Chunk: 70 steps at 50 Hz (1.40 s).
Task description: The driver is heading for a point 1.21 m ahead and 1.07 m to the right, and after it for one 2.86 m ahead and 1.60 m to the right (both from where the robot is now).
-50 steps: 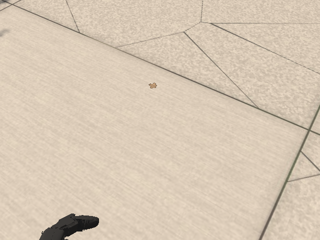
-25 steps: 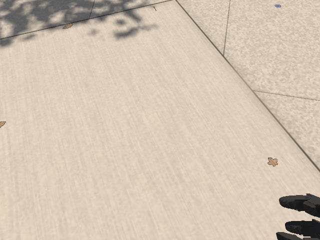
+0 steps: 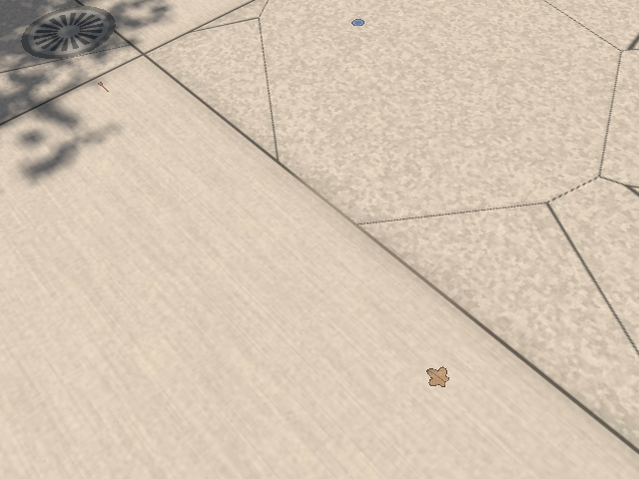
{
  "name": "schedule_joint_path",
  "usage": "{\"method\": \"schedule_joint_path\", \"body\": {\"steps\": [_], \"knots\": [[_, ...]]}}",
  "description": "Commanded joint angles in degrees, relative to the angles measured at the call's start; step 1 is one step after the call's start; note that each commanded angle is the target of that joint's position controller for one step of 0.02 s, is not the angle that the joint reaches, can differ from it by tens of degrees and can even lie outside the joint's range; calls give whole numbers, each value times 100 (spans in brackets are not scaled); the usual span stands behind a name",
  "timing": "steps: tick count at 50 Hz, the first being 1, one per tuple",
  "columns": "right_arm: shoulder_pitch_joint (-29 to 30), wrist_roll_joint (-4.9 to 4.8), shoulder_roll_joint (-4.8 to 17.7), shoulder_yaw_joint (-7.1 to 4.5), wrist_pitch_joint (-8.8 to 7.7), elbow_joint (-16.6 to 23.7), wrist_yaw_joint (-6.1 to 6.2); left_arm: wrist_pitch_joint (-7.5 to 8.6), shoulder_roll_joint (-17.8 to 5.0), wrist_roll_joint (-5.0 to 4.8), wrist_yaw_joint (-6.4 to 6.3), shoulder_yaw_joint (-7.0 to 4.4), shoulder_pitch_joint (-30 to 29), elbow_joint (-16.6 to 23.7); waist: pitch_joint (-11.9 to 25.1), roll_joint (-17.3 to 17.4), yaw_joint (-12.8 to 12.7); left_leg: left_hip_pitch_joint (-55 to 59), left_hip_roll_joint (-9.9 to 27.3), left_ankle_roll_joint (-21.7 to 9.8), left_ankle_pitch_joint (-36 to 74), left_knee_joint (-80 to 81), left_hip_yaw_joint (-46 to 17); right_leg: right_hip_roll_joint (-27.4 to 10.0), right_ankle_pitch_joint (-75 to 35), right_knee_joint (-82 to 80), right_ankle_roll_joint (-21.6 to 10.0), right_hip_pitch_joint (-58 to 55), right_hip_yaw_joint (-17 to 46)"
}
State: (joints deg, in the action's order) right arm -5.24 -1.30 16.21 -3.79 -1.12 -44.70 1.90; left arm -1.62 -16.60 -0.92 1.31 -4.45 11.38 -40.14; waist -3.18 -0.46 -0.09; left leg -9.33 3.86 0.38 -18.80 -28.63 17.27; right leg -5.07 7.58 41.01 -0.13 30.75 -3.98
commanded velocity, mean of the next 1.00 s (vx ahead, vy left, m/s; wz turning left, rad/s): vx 0.02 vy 0.00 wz -0.91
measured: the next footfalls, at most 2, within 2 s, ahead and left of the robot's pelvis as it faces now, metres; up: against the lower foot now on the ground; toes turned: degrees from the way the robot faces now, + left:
right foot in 0.02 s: +0.14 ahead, -0.10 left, +0.00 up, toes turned -6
left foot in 0.54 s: +0.23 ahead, +0.08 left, +0.00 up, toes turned -40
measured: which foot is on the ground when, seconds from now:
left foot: down 0.00-0.04, up 0.06-0.52, down 0.54-0.98, up 1.00-1.00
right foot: up 0.00-0.00, down 0.02-0.54, up 0.56-0.96, down 0.98-1.00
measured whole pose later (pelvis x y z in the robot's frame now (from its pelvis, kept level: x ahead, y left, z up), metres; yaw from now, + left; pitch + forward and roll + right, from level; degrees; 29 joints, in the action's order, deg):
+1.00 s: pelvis +0.08 -0.01 +0.00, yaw -55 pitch +2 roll +1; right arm -8.0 -0.6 18.4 -5.1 0.6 -42.2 -0.1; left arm -4.1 -18.2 -0.8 0.3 -4.6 8.8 -30.2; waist -3.9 0.7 1.5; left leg -16.4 8.5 3.2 -21.4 -35.7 11.5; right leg -2.3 16.6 33.0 -0.4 18.9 -1.3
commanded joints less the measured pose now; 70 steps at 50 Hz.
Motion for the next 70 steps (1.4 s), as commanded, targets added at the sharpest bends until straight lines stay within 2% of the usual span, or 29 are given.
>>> {"method": "schedule_joint_path", "body": {"steps": [1, 2, 3, 4, 5, 6, 7, 14, 25, 26, 27, 28, 29, 30, 32, 34, 38, 42, 48, 49, 50, 51, 52, 53, 55, 60, 62, 65, 70], "knots": [[288, -133, 620, -197, 4, 277, -20, 25, -847, 78, -22, -389, 1096, 178, 779, 56, -569, -175, 1110, -374, 2917, -1154, -350, 431, -516, -952, -571, -1665, -87], [108, 79, 544, -180, 16, 407, -51, 65, -1637, 104, -140, -607, 1231, 264, 540, -1569, -476, -1380, 333, 140, 491, -2955, -188, -445, -4018, -1457, -1089, -2267, 1639], [50, 253, 384, -114, 37, 673, -71, 148, -1878, 294, -123, -565, 1020, 512, 1344, -2104, -64, -2955, -733, 431, -2185, -4599, -1221, -1307, -3568, -1766, -2267, -3293, 4026], [110, 178, 603, -140, 30, 594, -103, 272, -1685, 262, 1, -519, 866, 665, 1905, -1083, -265, -3124, -612, 270, -2002, -4952, -2254, -1457, -2199, -2147, -2250, -3343, 4212], [360, 57, 616, -155, 11, 646, -91, 346, -1513, 161, 15, -473, 641, 722, 1571, -660, -197, -3264, -536, 96, -1504, -4843, -2354, -1242, -1358, -2224, -1966, -3096, 3842], [434, 116, 576, -167, 16, 565, -28, 325, -1299, 4, -39, -425, 356, 747, 1155, -186, -47, -3308, -386, 55, -1010, -4456, -2404, -931, -757, -2241, -1606, -2666, 3382], [485, 195, 666, -201, 36, 566, 35, 260, -1122, -61, -134, -375, 80, 827, 1027, -279, 61, -3156, -297, 42, -636, -4022, -2472, -758, -456, -2255, -1413, -2263, 3114], [538, 109, 381, -156, 51, 455, 6, 13, -1105, 10, -452, -416, 64, 1171, 1228, -525, 14, -2555, -734, 341, 42, -2300, -2591, -187, -266, -2127, -1094, -2149, 3031], [59, 53, 753, -328, -169, 325, -172, -172, -1140, -40, -335, -408, -400, 1519, 955, -967, 14, -904, -798, 136, 445, 156, -2629, 292, 260, -1744, -859, -1671, 4019], [-153, 68, 835, -379, -167, 262, -167, -180, -1077, -84, -320, -376, -449, 1540, 959, -783, 116, -333, -572, 48, 984, 796, -2605, 532, 704, -1479, -690, -1369, 3874], [-181, 133, 1119, -441, -116, 305, -140, -195, -765, -73, -294, -287, -30, 1479, 1209, 89, -100, 464, 475, -344, 1031, 1012, -3366, 1009, 2305, -528, -429, -777, 3242], [-41, 289, 1405, -453, -34, 380, -107, -162, -727, -120, -279, -273, 7, 1606, 953, 1620, -283, 409, 1434, -1142, 1527, 1357, -4640, 1792, 2885, 889, -126, 238, 1805], [127, 395, 1122, -414, -68, 532, -84, -72, -1272, -14, -221, -417, -19, 1591, 758, 1553, -264, 14, 1856, -1521, 1452, 1434, -4976, 1206, 2556, 2024, 130, 573, 1680], [459, 328, 823, -327, -54, 688, -16, -76, -1463, -30, -187, -476, 78, 1419, 626, 1147, -311, -122, 1551, -1363, 1210, 1315, -4262, 959, 2106, 2434, 219, 537, 1529], [589, 189, 661, -246, 32, 808, 121, -164, -1219, -8, -192, -420, 257, 1209, 464, 696, -241, -103, 968, -1019, 1016, 1179, -3292, 817, 1451, 3146, 355, 713, 1266], [361, 218, 726, -217, 89, 798, 184, -177, -978, -75, -155, -309, 114, 1300, 341, 627, -80, 1, 881, -1089, 1545, 1233, -2717, 576, 1226, 3193, 449, 930, 847], [-192, 283, 953, -285, 169, 727, 147, -150, -774, -89, -156, -200, -390, 1525, 546, 878, 336, 845, 1173, -1323, 2048, 1237, -2305, 98, 1216, 2327, 674, 1155, 541], [-60, 243, 1169, -383, 193, 746, 19, -154, -631, -36, -98, -141, -379, 1508, 706, 949, 299, 642, 1339, -1242, 2258, 1183, -1642, -62, 1198, 1279, 579, 309, 248], [-42, -146, 1065, -366, 96, 579, -185, -246, -678, 7, -71, -249, 254, 1206, 900, 848, -183, 144, 1321, -691, 2495, 57, -1193, 471, 341, -1490, -88, -1783, -33], [-407, -68, 741, -269, 74, 453, -224, -225, -1006, 12, -132, -360, 555, 1097, 1061, 65, -204, -657, 952, -246, 1692, -853, -794, 224, -1099, -1909, -323, -2892, 533], [-412, 344, 295, -69, 47, 748, -282, -164, -1714, 60, -234, -467, 669, 1218, 1228, -1934, -5, -2574, 219, 344, -1928, -2746, -540, -1499, -3949, -1559, -1065, -4037, 2660], [-68, 265, 636, -178, 44, 790, -215, -28, -1585, 255, -188, -400, 538, 1331, 1708, -1509, -374, -2998, -33, 479, -2197, -3860, -1460, -2040, -3856, -1672, -2072, -3448, 3062], [222, 72, 890, -244, 93, 782, -155, 73, -1333, 294, -132, -314, 469, 1234, 1488, -964, -477, -2944, 61, 397, -1769, -4192, -1703, -1639, -3128, -1822, -1921, -3109, 2477], [182, 27, 809, -237, 129, 751, -99, 133, -1158, 216, -143, -258, 178, 1119, 1138, -873, -272, -2987, 110, 311, -1314, -4012, -1777, -1253, -2418, -1879, -1565, -2831, 2075], [-103, 145, 828, -251, 215, 580, -23, 133, -907, 92, -199, -132, -334, 1110, 932, -791, -5, -2619, 83, 376, -552, -3896, -1784, -918, -2217, -1941, -1266, -2334, 1649], [-552, 113, 385, -60, 261, 347, -81, 214, -267, 215, -255, 122, -690, 900, 1029, -706, 175, -1507, 126, 435, 102, -2257, -1821, -629, -1680, -2048, -1125, -2085, 1019], [-371, 92, 408, -12, 283, 425, -132, 225, -402, 286, -236, 83, -537, 701, 851, -850, -32, -1113, 95, 409, -21, -1687, -1700, -733, -1104, -2133, -1199, -1934, 1003], [-195, -9, 871, -124, 306, 690, -157, 131, -971, 227, -266, -115, -408, 550, 441, -879, -197, -1501, -33, 280, -537, -1774, -1517, -1128, -656, -2145, -1405, -1964, 1373], [-556, -30, 606, -112, 320, 763, -268, 52, -884, 103, -377, -166, -649, 507, 576, -630, 0, -1406, -50, 2, -508, -1323, -1324, -1382, -1644, -1638, -1246, -2308, 1193]]}}
Keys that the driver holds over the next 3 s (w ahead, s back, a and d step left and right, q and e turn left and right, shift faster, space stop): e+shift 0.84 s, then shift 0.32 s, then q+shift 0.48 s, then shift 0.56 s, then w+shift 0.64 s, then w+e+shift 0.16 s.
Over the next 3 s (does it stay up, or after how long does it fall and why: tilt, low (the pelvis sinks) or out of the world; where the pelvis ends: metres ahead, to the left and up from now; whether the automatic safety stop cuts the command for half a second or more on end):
stays up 0.50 -0.24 0.00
